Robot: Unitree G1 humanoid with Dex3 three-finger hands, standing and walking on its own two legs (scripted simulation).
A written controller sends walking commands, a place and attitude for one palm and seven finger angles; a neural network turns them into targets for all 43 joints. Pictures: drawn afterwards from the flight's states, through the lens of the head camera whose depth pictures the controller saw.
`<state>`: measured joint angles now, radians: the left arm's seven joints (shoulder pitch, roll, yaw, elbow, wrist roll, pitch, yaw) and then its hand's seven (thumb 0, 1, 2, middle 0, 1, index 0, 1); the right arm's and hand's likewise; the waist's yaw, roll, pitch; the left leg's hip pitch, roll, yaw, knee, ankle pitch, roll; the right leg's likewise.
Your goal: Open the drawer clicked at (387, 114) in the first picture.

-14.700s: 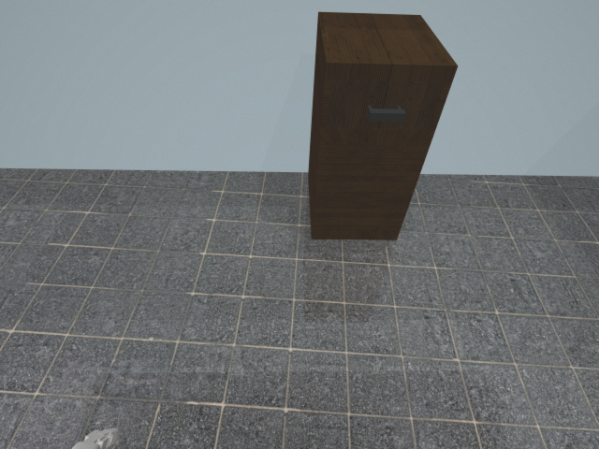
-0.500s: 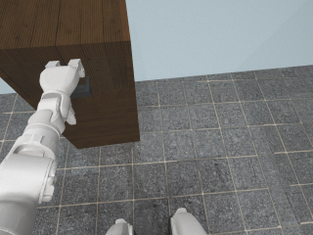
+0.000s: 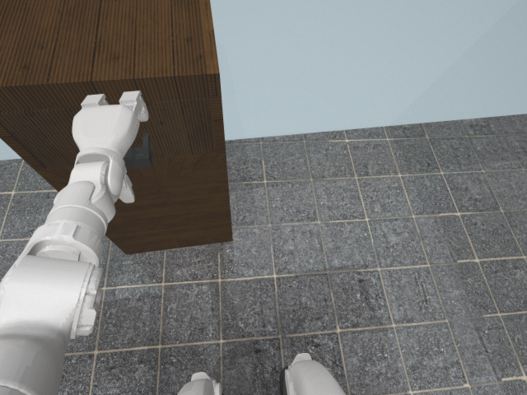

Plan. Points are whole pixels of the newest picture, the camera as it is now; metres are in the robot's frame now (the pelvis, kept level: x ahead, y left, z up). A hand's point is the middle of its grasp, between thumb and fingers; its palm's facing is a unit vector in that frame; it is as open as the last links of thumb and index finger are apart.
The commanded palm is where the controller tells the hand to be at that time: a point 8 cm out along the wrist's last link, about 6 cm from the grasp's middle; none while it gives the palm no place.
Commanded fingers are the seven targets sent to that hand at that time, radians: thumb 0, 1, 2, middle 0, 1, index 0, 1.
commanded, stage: move the hooked fingers above the handle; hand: left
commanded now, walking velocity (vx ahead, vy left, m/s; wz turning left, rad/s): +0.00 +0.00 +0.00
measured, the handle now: (120, 149) +0.56 +0.21 -0.05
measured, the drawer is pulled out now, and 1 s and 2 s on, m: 0.00 0.00 0.00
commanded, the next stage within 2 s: lower the fingers behind the handle in 1.54 s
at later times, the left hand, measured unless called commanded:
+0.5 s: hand (120, 153) +0.50 +0.19 +0.00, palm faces -0.06 -0.03 -1.00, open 13.9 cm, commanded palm +0.49 +0.19 +0.06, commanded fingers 0.00 -0.50 0.30 -0.30 -1.20 -0.30 -1.20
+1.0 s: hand (125, 154) +0.50 +0.18 +0.01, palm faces -0.06 -0.03 -1.00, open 13.8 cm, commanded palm +0.49 +0.18 +0.06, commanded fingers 0.00 -0.50 0.30 -0.30 -1.20 -0.30 -1.20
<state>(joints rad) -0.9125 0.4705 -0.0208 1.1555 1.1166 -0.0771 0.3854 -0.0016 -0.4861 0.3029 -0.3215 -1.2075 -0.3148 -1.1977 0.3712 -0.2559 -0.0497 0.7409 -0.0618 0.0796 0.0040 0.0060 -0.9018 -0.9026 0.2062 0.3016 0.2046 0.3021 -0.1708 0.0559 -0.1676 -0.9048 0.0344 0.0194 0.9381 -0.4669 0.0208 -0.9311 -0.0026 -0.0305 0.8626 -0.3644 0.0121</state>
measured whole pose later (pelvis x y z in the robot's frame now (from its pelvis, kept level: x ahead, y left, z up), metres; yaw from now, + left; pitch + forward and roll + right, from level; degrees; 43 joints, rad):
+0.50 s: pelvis +0.00 +0.00 +0.00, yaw +0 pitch +24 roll -2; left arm -0.92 0.45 -0.04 1.19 1.12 -0.02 0.41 0.00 -0.49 0.30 -0.31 -1.20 -0.31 -1.20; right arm 0.35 -0.26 -0.05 0.74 -0.06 0.08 0.01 0.01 -0.90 -0.90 0.21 0.30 0.21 0.30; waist -0.17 0.06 -0.16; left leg -0.89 0.03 0.02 0.93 -0.46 0.02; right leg -0.92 -0.01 -0.03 0.86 -0.36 0.01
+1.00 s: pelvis -0.01 +0.00 +0.00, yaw +0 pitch +24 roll -2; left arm -0.94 0.45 -0.05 1.20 1.12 -0.02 0.41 0.00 -0.49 0.30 -0.31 -1.20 -0.31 -1.20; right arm 0.34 -0.25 -0.05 0.74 -0.06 0.07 0.01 0.01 -0.90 -0.90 0.21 0.30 0.21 0.30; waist -0.17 0.06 -0.15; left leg -0.90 0.03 0.02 0.92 -0.45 0.02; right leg -0.93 -0.01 -0.03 0.86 -0.35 0.01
